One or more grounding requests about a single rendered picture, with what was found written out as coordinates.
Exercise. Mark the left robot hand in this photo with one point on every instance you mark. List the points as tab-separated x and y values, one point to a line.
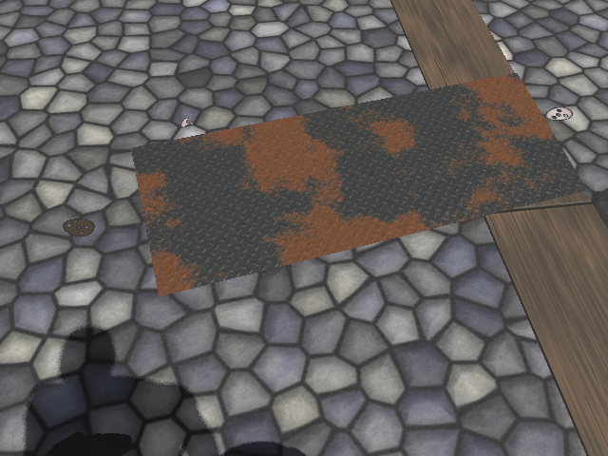
108	444

